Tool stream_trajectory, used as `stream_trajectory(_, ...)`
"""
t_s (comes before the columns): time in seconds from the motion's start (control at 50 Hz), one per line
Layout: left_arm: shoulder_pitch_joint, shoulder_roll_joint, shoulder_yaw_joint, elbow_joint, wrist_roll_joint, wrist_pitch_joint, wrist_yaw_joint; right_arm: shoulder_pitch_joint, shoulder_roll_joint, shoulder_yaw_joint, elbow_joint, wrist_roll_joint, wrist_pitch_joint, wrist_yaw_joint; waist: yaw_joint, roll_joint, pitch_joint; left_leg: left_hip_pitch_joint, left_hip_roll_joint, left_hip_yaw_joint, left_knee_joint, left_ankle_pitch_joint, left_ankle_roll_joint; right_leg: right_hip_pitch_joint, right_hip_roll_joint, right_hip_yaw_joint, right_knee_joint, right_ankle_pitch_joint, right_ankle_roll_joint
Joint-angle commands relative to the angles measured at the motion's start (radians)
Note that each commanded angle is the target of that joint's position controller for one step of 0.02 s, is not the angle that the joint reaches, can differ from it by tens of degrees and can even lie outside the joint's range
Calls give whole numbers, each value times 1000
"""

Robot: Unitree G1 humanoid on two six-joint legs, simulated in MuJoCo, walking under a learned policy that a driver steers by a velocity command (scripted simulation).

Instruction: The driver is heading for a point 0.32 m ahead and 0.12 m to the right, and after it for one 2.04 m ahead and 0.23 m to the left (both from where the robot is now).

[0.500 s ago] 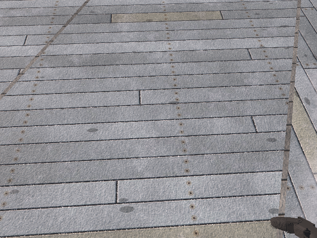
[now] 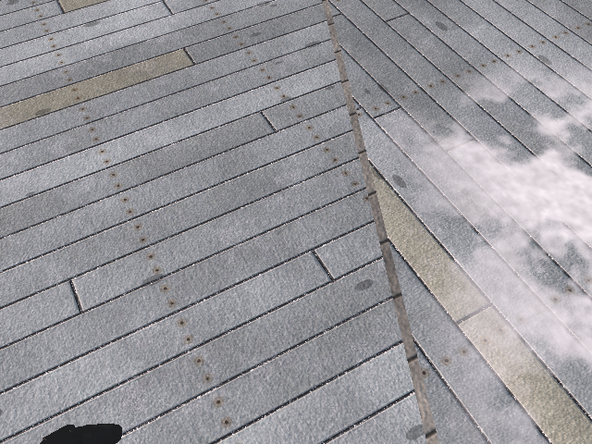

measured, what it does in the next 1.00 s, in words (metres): walks ahead: left foot, then right foot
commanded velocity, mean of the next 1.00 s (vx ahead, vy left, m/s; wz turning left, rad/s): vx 0.22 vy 0.00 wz -0.24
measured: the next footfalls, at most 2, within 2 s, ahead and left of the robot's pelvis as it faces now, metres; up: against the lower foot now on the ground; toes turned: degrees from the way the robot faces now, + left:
left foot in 0.46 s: +0.43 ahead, +0.06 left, +0.00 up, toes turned -21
right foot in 0.78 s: +0.31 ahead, -0.15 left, +0.00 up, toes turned -14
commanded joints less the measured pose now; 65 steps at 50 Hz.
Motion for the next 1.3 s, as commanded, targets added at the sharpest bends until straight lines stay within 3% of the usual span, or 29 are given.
stream_trajectory(0.02,335,237,69,-7,2,-22,3,-87,-121,-1,-154,18,-77,16,162,-102,-372,-761,-116,-292,667,-87,39,889,-328,839,-402,-214,-284)
stream_trajectory(0.04,307,197,56,3,8,-36,0,-136,-132,-5,-172,37,-91,19,145,-72,-248,-798,-80,-275,616,9,64,785,-298,687,-389,-113,-239)
stream_trajectory(0.06,244,173,48,-4,5,-42,1,-130,-116,-2,-158,16,-94,8,96,8,-177,-739,-35,-279,530,90,67,639,-247,558,-375,18,-203)
stream_trajectory(0.08,190,141,38,-14,9,-42,6,-120,-120,-9,-148,-11,-88,-1,60,0,-145,-671,-8,-280,456,141,60,528,-211,473,-382,112,-184)
stream_trajectory(0.16,179,137,36,-29,11,-49,28,-110,-89,-9,-154,-22,-48,4,20,-26,-128,-566,-13,-265,307,237,15,368,-149,359,-430,277,-184)
stream_trajectory(0.28,247,163,45,-3,8,-27,63,-303,-44,12,-218,-22,-46,12,75,-85,-76,-512,-111,-247,-97,500,-10,308,-81,277,-368,422,-105)
stream_trajectory(0.42,218,146,46,-15,4,10,89,-262,-110,-13,-227,-19,-61,31,40,-127,-117,-356,-158,-290,-297,480,47,403,-98,457,-154,360,-39)
stream_trajectory(0.44,184,128,40,-32,2,10,88,-200,-122,-18,-216,-29,-68,26,2,-110,-149,-245,-136,-277,-373,590,72,386,-46,437,-57,350,-7)
stream_trajectory(0.46,187,72,21,-61,17,7,85,-117,-175,-28,-216,-51,-69,18,-18,3,-278,3,33,-405,-322,871,134,278,26,373,177,138,37)
stream_trajectory(0.48,423,9,7,-39,21,9,81,-95,-191,-24,-221,-67,-53,14,85,267,-401,297,300,-706,-263,1228,318,18,171,295,462,-610,99)
stream_trajectory(0.5,499,131,22,-20,5,14,75,-90,-166,-26,-215,-26,-33,20,90,285,-455,288,364,-864,-308,921,371,-71,87,277,611,-560,126)
stream_trajectory(0.54,297,192,42,-22,6,49,88,-169,-60,10,-240,-25,-8,18,40,107,-258,68,199,-636,-373,603,291,-106,37,221,648,-399,169)
stream_trajectory(0.6,272,80,12,-23,23,75,85,-251,-29,34,-216,-39,7,28,93,133,-130,-245,52,-453,-469,442,244,94,-8,174,408,-324,171)
stream_trajectory(0.66,231,36,-7,-21,41,52,83,-233,-78,18,-196,-24,10,34,68,179,-152,-227,22,-422,-450,551,262,205,-3,109,113,-298,167)
stream_trajectory(0.72,212,81,6,-11,29,50,83,-209,-136,1,-196,-4,26,30,61,159,-173,-200,52,-499,-443,396,270,272,17,105,-53,-139,146)
stream_trajectory(0.78,185,101,14,-21,40,44,81,-203,-124,7,-198,10,41,21,74,131,-131,-322,14,-527,-436,164,199,393,-6,119,-205,-32,80)
stream_trajectory(0.8,196,132,20,-35,51,41,86,-198,-104,13,-203,4,38,21,77,79,-137,-392,-16,-504,-384,120,161,449,-95,183,-221,-25,40)
stream_trajectory(0.82,189,179,38,-15,51,44,85,-188,-81,13,-218,6,35,21,42,-94,-110,-436,-116,-360,-312,57,114,392,-145,230,-245,-121,-6)
stream_trajectory(0.84,178,158,37,-19,53,40,84,-186,-76,15,-216,2,32,21,50,-171,-96,-422,-169,-267,-185,92,83,352,-201,296,-310,-137,-43)
stream_trajectory(0.88,109,150,35,-52,57,27,94,-156,-103,-5,-204,5,40,22,51,-214,-80,-480,-169,-220,77,0,55,343,-321,368,-338,112,-106)
stream_trajectory(0.94,73,135,32,-53,31,8,98,-117,-86,-15,-206,10,72,21,35,-112,-79,-561,-112,-247,282,-48,14,393,-337,284,-286,432,-115)
stream_trajectory(1.0,54,154,43,-45,24,23,92,-149,-44,4,-236,14,84,35,59,-139,-93,-468,-103,-175,133,51,-2,382,-272,153,-260,439,-78)
stream_trajectory(1.1,96,155,46,-12,-4,27,85,-67,-94,-23,-245,8,89,47,26,-113,-142,-192,-177,-111,-252,321,65,330,-249,62,-84,286,3)
stream_trajectory(1.12,150,120,38,-1,18,20,79,-34,-172,-47,-253,5,86,32,30,56,-166,-27,-78,-291,-313,636,120,183,-178,-26,118,71,92)
stream_trajectory(1.14,104,54,10,-70,64,12,79,-23,-316,-73,-284,-19,80,24,35,358,-177,89,225,-737,-353,985,346,-135,-9,-37,407,-505,190)
stream_trajectory(1.16,12,101,21,-76,45,7,84,32,-251,-53,-284,-43,59,33,-51,219,-268,83,264,-789,-379,931,443,-152,-1,135,566,-562,181)
stream_trajectory(1.2,13,126,31,-56,25,15,94,-59,-202,-38,-285,-18,39,25,1,100,-180,18,160,-623,-368,764,347,-181,-35,151,575,-408,158)
stream_trajectory(1.24,27,136,39,-43,35,23,105,-124,-171,-23,-297,4,52,6,33,97,-153,-69,95,-556,-382,703,289,-120,-42,156,505,-292,163)
stream_trajectory(1.3,59,100,30,-29,29,20,95,-129,-168,-23,-307,-3,65,-9,47,118,-171,-83,54,-533,-395,659,284,-70,-4,140,409,-206,178)
Velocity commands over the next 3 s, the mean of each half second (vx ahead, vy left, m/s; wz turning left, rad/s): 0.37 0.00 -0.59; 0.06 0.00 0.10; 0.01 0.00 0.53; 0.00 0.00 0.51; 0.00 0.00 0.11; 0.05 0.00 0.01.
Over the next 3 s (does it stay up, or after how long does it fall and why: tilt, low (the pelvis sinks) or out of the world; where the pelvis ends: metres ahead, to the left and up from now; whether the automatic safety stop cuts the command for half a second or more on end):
stays up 0.34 0.04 0.02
